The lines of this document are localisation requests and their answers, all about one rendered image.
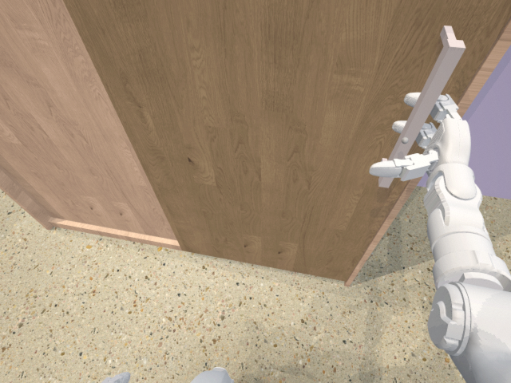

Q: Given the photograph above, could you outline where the robot right hand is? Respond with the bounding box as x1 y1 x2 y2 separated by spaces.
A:
369 93 471 181

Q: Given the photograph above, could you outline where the robot right forearm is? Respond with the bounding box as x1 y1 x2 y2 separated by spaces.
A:
423 163 511 292

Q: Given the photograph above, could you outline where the left robot shin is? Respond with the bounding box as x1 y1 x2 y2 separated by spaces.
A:
213 367 229 376

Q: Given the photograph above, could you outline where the handle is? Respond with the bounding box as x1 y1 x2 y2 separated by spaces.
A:
378 26 465 188

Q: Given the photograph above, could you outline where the robot right upper arm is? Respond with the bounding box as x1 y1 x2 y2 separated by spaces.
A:
427 282 511 383

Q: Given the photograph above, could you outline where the wardrobe door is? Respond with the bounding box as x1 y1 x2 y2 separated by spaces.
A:
0 0 177 240
63 0 511 282

